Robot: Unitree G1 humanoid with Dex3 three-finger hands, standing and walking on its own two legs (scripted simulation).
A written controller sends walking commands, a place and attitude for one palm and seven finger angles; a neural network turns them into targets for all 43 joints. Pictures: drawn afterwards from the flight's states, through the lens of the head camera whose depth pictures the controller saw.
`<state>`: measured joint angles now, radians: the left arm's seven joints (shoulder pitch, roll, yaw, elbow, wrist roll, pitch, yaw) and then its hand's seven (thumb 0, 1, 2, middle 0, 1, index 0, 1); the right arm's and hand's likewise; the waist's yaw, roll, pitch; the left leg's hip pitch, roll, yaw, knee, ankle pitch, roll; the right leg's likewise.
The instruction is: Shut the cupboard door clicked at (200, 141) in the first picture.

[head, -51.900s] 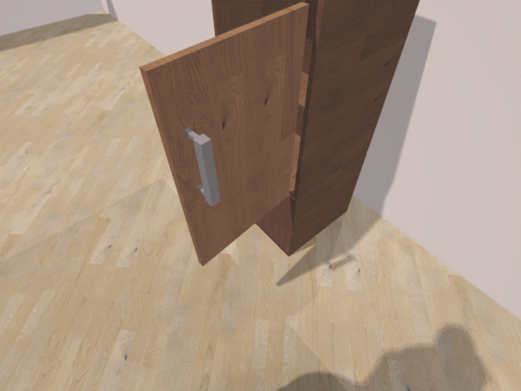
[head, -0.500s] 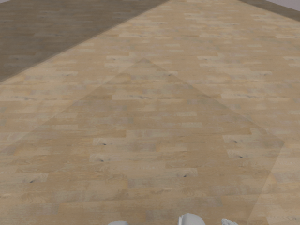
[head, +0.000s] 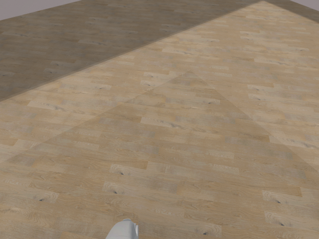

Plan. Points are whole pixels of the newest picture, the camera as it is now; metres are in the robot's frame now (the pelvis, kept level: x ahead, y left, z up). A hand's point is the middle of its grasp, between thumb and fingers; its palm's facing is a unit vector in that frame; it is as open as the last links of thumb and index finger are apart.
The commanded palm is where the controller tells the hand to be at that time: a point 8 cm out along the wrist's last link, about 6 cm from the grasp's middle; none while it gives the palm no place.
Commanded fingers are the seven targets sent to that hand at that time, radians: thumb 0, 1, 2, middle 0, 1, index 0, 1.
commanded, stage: turn to face it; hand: left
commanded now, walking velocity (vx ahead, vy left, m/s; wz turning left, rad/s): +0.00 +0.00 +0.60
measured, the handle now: out of the picture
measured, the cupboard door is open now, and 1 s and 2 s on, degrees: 33 33 33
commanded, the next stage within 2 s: none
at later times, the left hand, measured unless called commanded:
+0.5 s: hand out of the picture +0.11 +0.21 -0.18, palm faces +0.02 -0.98 -0.20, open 7.4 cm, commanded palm none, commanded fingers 0.00 0.90 0.90 -0.20 -0.30 -0.20 -0.30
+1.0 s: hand (96, 188) +0.29 +0.22 -0.17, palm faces -0.34 -0.91 -0.23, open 7.4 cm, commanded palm none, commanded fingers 0.00 0.90 0.90 -0.20 -0.30 -0.20 -0.30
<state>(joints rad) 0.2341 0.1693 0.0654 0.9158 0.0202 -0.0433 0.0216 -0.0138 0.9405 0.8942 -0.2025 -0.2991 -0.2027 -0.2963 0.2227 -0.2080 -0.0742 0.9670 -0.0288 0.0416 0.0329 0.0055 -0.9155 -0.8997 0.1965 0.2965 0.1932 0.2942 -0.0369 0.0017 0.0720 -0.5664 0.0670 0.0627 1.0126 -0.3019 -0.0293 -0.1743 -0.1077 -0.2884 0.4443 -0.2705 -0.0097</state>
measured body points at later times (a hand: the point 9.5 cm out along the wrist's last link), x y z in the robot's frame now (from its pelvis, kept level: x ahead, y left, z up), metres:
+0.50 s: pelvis +0.08 +0.02 -0.01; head +0.11 +0.01 +0.44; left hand +0.11 +0.26 -0.16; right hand +0.20 -0.20 -0.16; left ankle +0.11 +0.12 -0.74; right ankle +0.08 -0.10 -0.73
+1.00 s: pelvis +0.11 +0.05 +0.00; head +0.16 +0.06 +0.44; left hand +0.31 +0.27 -0.15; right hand +0.08 -0.22 -0.13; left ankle +0.15 +0.15 -0.74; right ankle +0.04 -0.07 -0.67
